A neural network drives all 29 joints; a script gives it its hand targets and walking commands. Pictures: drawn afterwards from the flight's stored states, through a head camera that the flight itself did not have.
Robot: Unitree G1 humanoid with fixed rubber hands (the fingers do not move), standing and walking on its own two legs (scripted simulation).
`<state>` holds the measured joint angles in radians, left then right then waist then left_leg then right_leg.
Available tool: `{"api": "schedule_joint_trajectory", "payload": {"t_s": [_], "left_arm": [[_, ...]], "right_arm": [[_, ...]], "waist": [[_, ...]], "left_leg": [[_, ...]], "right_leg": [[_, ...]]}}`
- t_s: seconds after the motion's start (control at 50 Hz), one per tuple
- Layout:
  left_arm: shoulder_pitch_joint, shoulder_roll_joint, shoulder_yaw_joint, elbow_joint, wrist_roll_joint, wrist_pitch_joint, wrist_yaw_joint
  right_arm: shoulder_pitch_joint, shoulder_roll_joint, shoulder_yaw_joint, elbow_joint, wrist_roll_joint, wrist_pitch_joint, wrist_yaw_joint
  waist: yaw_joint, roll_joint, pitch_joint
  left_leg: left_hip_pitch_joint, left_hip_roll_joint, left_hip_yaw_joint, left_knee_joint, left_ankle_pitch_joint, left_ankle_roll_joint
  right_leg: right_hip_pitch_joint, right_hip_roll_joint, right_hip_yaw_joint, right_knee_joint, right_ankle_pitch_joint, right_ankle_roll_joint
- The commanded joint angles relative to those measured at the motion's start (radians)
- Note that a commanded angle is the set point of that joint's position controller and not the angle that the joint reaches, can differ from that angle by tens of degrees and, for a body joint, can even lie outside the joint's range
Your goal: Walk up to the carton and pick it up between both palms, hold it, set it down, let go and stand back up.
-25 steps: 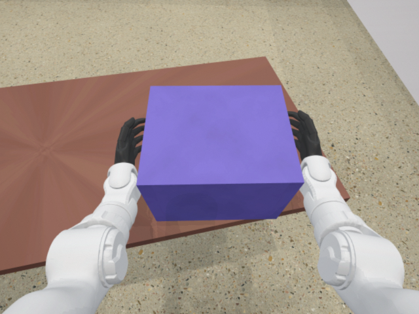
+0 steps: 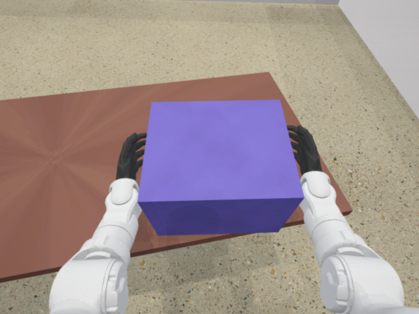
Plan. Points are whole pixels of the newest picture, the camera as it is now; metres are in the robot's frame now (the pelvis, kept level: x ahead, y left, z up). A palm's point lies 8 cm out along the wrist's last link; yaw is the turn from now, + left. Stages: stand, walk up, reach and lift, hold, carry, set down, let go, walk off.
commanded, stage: reach and lift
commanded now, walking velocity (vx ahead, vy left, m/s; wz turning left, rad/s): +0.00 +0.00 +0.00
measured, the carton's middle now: (217, 169) +0.41 -0.01 +0.02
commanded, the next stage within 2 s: none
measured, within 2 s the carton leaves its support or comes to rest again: neither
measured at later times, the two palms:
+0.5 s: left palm (119, 161) +0.37 +0.18 +0.10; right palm (319, 153) +0.37 -0.19 +0.12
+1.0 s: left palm (101, 161) +0.34 +0.19 +0.14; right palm (323, 152) +0.35 -0.18 +0.15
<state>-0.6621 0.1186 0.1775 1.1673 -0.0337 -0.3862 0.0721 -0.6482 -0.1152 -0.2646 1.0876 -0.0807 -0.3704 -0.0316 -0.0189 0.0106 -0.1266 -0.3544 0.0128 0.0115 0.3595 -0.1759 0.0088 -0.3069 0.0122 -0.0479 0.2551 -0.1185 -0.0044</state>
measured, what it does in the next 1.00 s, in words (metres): stands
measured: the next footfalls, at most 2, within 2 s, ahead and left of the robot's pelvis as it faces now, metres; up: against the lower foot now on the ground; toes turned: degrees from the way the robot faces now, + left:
none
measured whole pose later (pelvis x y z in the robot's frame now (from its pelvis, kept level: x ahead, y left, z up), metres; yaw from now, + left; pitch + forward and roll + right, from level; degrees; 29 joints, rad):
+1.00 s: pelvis -0.01 +0.00 +0.00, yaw +1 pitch -4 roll -1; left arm -0.45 0.04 0.26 0.25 0.15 0.43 -0.01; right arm -0.53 -0.11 -0.12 0.57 0.11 0.17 -0.05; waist -0.05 -0.04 -0.03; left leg -0.07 0.00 0.00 0.29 -0.15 0.01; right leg -0.03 0.00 -0.06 0.22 -0.12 0.00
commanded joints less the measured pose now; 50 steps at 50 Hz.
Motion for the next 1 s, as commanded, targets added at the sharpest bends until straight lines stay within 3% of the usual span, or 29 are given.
{"api": "schedule_joint_trajectory", "payload": {"t_s": [0.0,0.02,0.06,0.16,0.24,0.28,0.3,0.34,0.4,0.44,0.5,0.56,0.6,0.62,0.66,0.7,0.72,0.74,0.78,0.84,0.88,0.92,0.98], "left_arm": [[-0.735,-0.605,-0.347,-0.311,0.056,-0.069,-0.148],[-0.68,-0.589,-0.328,-0.272,0.077,-0.043,-0.149],[-0.739,-0.593,-0.321,-0.289,0.063,-0.026,-0.159],[-0.743,-0.603,-0.346,-0.382,0.038,0.042,-0.155],[-0.745,-0.583,-0.313,-0.4,0.039,0.109,-0.166],[-0.688,-0.574,-0.289,-0.393,0.068,0.164,-0.17],[-0.744,-0.592,-0.296,-0.463,0.048,0.172,-0.173],[-0.714,-0.594,-0.291,-0.482,0.063,0.212,-0.171],[-0.615,-0.574,-0.264,-0.507,0.103,0.298,-0.18],[-0.611,-0.575,-0.29,-0.59,0.104,0.345,-0.177],[-0.582,-0.59,-0.314,-0.681,0.099,0.418,-0.175],[-0.565,-0.62,-0.38,-0.825,0.07,0.468,-0.168],[-0.541,-0.587,-0.356,-0.821,0.093,0.514,-0.175],[-0.585,-0.603,-0.37,-0.889,0.077,0.513,-0.18],[-0.517,-0.584,-0.365,-0.878,0.09,0.57,-0.184],[-0.485,-0.594,-0.399,-0.943,0.08,0.608,-0.188],[-0.501,-0.577,-0.391,-0.962,0.08,0.624,-0.192],[-0.413,-0.555,-0.371,-0.92,0.105,0.665,-0.197],[-0.419,-0.565,-0.377,-1.003,0.088,0.69,-0.21],[-0.421,-0.543,-0.349,-1.03,0.102,0.728,-0.226],[-0.428,-0.551,-0.373,-1.091,0.092,0.739,-0.23],[-0.403,-0.54,-0.367,-1.072,0.097,0.765,-0.236],[-0.413,-0.522,-0.359,-1.078,0.095,0.797,-0.243]], "right_arm": [[-0.6,0.568,0.352,-0.22,-0.06,-0.069,0.143],[-0.549,0.564,0.365,-0.176,-0.044,-0.037,0.14],[-0.587,0.567,0.348,-0.209,-0.048,-0.007,0.141],[-0.574,0.581,0.376,-0.244,0.006,0.066,0.144],[-0.586,0.579,0.388,-0.29,0.042,0.129,0.146],[-0.565,0.581,0.394,-0.286,0.061,0.168,0.146],[-0.61,0.579,0.388,-0.341,0.061,0.16,0.149],[-0.6,0.585,0.406,-0.364,0.072,0.178,0.15],[-0.557,0.553,0.407,-0.357,0.096,0.224,0.141],[-0.538,0.542,0.398,-0.383,0.1,0.241,0.137],[-0.542,0.53,0.403,-0.452,0.11,0.267,0.14],[-0.575,0.522,0.455,-0.601,0.144,0.269,0.131],[-0.553,0.512,0.444,-0.578,0.146,0.307,0.124],[-0.597,0.511,0.45,-0.64,0.141,0.292,0.127],[-0.534,0.503,0.444,-0.594,0.157,0.34,0.124],[-0.528,0.491,0.461,-0.65,0.172,0.353,0.121],[-0.553,0.475,0.454,-0.668,0.174,0.359,0.116],[-0.486,0.459,0.461,-0.619,0.19,0.398,0.112],[-0.527,0.467,0.48,-0.716,0.203,0.4,0.109],[-0.532,0.462,0.478,-0.752,0.207,0.434,0.1],[-0.525,0.473,0.494,-0.782,0.213,0.437,0.101],[-0.504,0.453,0.481,-0.777,0.216,0.459,0.1],[-0.539,0.454,0.482,-0.814,0.227,0.484,0.103]], "waist": [[-0.02,0.036,-0.589],[-0.02,0.034,-0.505],[-0.023,0.007,-0.495],[-0.03,0.016,-0.464],[-0.015,-0.033,-0.409],[0.005,-0.019,-0.348],[-0.001,-0.035,-0.393],[0.016,-0.022,-0.384],[0.016,-0.039,-0.304],[0.004,-0.016,-0.313],[-0.001,-0.024,-0.309],[-0.002,-0.011,-0.394],[-0.004,-0.002,-0.31],[0.001,-0.019,-0.384],[-0.004,-0.009,-0.294],[-0.016,0.024,-0.323],[-0.02,0.003,-0.302],[-0.021,0.012,-0.232],[-0.021,-0.018,-0.283],[-0.019,-0.025,-0.248],[-0.035,-0.007,-0.304],[-0.048,0.001,-0.251],[-0.042,-0.016,-0.231]], "left_leg": [[0.249,0.0,0.001,0.055,0.526,-0.101],[0.268,-0.002,0.001,0.053,0.492,-0.1],[0.198,-0.007,0.012,0.008,0.349,-0.084],[0.233,-0.008,0.006,-0.015,0.327,-0.068],[0.187,-0.013,0.011,-0.048,0.255,-0.046],[0.19,-0.016,0.021,-0.072,0.212,-0.036],[0.193,-0.017,0.025,-0.081,0.225,-0.038],[0.217,-0.021,0.028,-0.08,0.244,-0.037],[0.26,-0.026,0.029,-0.084,0.261,-0.035],[0.294,-0.024,0.031,-0.077,0.298,-0.044],[0.332,-0.026,0.03,-0.081,0.297,-0.052],[0.379,-0.031,0.023,-0.047,0.405,-0.067],[0.378,-0.038,0.024,-0.059,0.356,-0.063],[0.367,-0.037,0.028,-0.065,0.344,-0.062],[0.368,-0.04,0.024,-0.075,0.317,-0.057],[0.399,-0.043,0.019,-0.059,0.375,-0.068],[0.391,-0.042,0.021,-0.062,0.357,-0.069],[0.412,-0.046,0.018,-0.06,0.345,-0.064],[0.395,-0.047,0.015,-0.062,0.36,-0.057],[0.353,-0.056,0.019,-0.08,0.301,-0.047],[0.387,-0.056,0.019,-0.068,0.316,-0.058],[0.396,-0.055,0.014,-0.068,0.307,-0.063],[0.369,-0.054,0.017,-0.084,0.25,-0.047]], "right_leg": [[0.263,0.002,-0.003,0.076,0.472,-0.002],[0.266,0.001,0.003,0.062,0.433,-0.006],[0.27,-0.008,0.004,0.042,0.311,0.001],[0.283,-0.01,0.015,0.031,0.275,-0.007],[0.323,-0.014,0.024,0.019,0.227,0.004],[0.343,-0.017,0.031,0.005,0.185,0.006],[0.343,-0.015,0.022,0.008,0.186,0.008],[0.368,-0.015,0.025,0.009,0.222,0.007],[0.389,-0.004,0.026,-0.007,0.218,0.01],[0.391,0.0,0.019,-0.005,0.235,0.007],[0.365,0.01,0.009,-0.019,0.215,0.01],[0.376,0.019,0.001,-0.001,0.308,0.015],[0.372,0.019,0.002,-0.012,0.266,0.014],[0.375,0.021,-0.008,-0.005,0.255,0.02],[0.376,0.025,-0.002,-0.018,0.216,0.014],[0.382,0.026,-0.008,-0.007,0.259,0.013],[0.367,0.028,-0.011,-0.012,0.246,0.017],[0.366,0.032,-0.008,-0.023,0.22,0.014],[0.38,0.033,-0.014,-0.016,0.249,0.024],[0.396,0.029,-0.012,-0.013,0.23,0.034],[0.405,0.03,-0.015,-0.003,0.247,0.028],[0.382,0.035,-0.02,-0.019,0.211,0.022],[0.371,0.031,-0.023,-0.021,0.165,0.03]]}}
